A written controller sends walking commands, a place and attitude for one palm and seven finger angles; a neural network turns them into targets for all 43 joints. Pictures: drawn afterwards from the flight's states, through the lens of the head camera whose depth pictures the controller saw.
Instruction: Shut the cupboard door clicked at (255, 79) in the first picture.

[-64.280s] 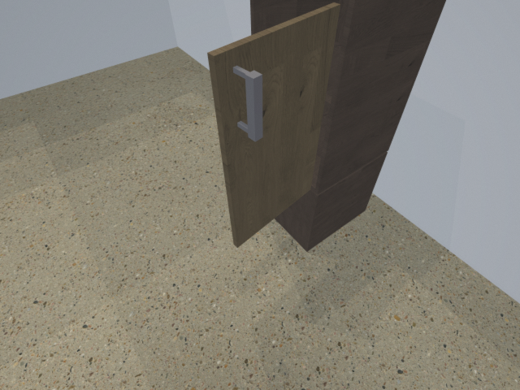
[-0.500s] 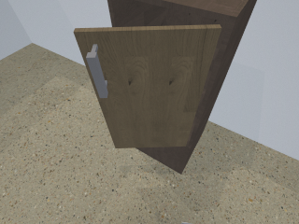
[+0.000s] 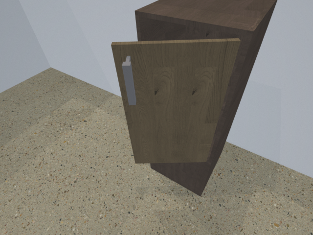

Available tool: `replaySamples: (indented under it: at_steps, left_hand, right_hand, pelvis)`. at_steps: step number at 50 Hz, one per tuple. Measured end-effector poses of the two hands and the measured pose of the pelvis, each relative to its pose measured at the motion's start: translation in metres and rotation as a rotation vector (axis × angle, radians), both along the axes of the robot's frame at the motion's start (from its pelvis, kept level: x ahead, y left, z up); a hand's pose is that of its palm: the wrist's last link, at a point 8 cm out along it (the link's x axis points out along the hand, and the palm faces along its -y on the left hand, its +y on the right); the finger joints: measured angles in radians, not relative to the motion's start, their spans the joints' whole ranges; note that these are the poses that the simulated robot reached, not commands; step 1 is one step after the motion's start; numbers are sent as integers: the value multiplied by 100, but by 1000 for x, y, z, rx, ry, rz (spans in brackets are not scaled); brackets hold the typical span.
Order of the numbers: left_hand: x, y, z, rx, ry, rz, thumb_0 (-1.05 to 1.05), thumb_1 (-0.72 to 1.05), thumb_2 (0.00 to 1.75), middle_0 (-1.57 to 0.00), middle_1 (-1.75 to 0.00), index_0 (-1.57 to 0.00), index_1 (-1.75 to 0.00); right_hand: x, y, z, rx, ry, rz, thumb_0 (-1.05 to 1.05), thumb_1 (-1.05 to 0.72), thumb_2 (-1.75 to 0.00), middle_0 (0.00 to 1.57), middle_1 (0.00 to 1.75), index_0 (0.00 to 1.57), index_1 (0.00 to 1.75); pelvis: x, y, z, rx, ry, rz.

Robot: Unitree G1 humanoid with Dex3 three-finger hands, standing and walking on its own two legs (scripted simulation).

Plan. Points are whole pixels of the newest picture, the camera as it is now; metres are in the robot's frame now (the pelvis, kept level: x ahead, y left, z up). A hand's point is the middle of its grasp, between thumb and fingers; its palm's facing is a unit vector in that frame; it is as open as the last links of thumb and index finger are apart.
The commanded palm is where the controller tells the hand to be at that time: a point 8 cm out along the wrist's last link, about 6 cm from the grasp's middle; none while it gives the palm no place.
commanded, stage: come to a stop and stand still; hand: left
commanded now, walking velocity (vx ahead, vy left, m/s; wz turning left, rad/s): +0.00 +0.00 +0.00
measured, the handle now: (130, 81) +0.49 +0.11 +0.17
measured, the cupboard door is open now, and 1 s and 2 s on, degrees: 33 33 33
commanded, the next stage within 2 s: look again from close up in 0.38 s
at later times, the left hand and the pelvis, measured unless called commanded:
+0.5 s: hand out of the picture +0.03 +0.19 -0.14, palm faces +0.00 -0.97 -0.23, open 7.3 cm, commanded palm none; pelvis +0.00 +0.01 +0.02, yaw +0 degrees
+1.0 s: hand out of the picture +0.04 +0.16 -0.15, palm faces +0.03 -0.97 -0.23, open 7.3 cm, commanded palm none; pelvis +0.03 -0.02 +0.02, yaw +1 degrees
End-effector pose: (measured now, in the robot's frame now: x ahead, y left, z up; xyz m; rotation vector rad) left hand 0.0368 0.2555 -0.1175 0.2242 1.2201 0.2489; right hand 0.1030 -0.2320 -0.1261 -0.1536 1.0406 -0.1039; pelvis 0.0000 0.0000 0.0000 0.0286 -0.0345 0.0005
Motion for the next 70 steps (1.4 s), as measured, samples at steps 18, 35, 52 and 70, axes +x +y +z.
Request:
replaySamples:
  at_steps: [18, 35, 52, 70]
  left_hand:
    - [-21, -5, 5, -68, 65, -46, 1, 91, 90, -20, -30, -20, -30]
    - [-3, -25, 6, -72, 97, -30, 1, 93, 90, -20, -30, -20, -30]
    - [2, -46, 2, -86, 120, -7, 1, 93, 90, -20, -30, -20, -30]
    - [-10, -86, -10, -130, 199, 31, 0, 92, 90, -20, -30, -20, -30]
  right_hand:
    - [-132, 10, -2, -18, 333, -80, 1, -92, -89, 20, 30, 20, 30]
    - [-90, 21, -6, 40, 318, -50, 1, -92, -89, 20, 30, 20, 30]
    - [-57, -8, -2, 3, 302, -38, 1, -91, -89, 19, 30, 20, 30]
    - [-74, -34, -10, 0, 403, -74, 1, -91, -89, 20, 30, 20, 30]
  pelvis:
    - [-13, 18, 17, -4, 28, -1]
    - [13, 2, 22, -10, 32, 8]
    - [33, -17, 22, -12, 24, 14]
    - [47, -50, 13, 3, 40, 22]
